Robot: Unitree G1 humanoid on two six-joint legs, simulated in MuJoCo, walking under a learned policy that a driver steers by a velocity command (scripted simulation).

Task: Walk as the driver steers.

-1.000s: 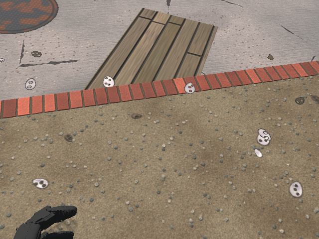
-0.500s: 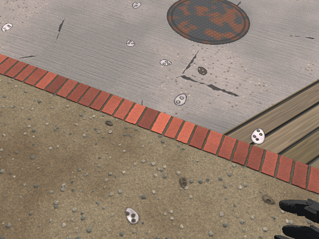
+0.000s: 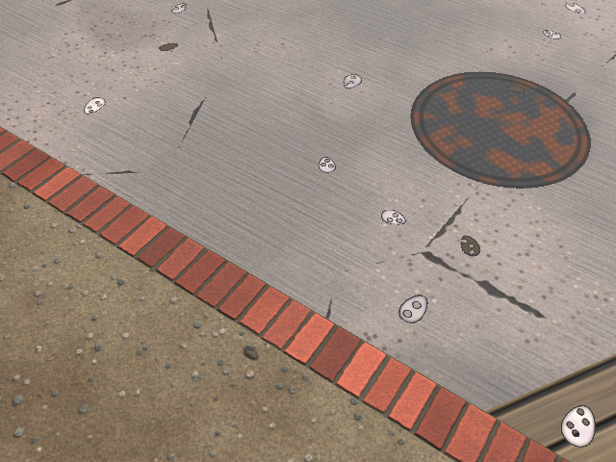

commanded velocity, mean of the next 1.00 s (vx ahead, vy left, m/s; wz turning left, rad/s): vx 0.37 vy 0.00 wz -0.61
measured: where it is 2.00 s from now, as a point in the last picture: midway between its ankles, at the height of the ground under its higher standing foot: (529, 362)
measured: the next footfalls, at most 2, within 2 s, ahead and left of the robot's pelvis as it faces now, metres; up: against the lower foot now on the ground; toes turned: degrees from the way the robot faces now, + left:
left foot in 0.36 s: +0.18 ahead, +0.11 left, +0.00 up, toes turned -29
right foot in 0.94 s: +0.17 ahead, -0.33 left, +0.00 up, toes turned -45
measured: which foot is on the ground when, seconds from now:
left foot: up 0.00-0.34, down 0.36-0.96, up 0.98-1.00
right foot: down 0.00-0.38, up 0.40-0.92, down 0.94-1.00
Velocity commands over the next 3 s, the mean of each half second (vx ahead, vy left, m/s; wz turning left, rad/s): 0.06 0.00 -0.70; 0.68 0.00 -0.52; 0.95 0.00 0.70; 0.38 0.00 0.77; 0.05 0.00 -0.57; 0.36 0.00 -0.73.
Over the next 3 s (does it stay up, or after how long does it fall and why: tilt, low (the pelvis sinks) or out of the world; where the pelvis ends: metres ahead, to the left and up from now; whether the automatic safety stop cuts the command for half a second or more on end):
stays up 0.87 -0.65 -0.09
